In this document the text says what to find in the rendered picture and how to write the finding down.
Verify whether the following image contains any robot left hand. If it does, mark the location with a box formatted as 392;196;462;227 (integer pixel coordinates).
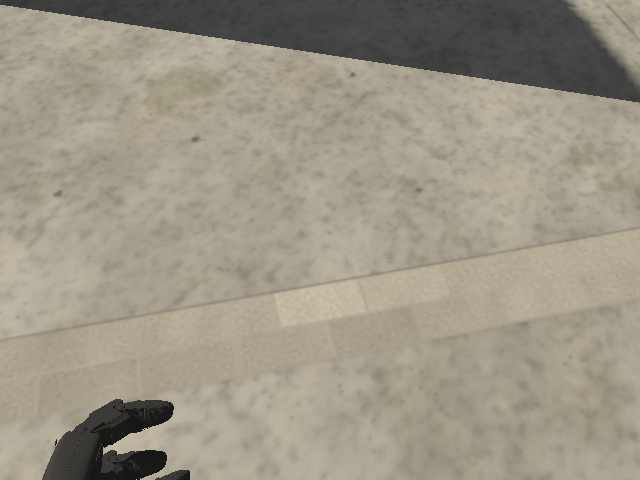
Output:
42;399;190;480

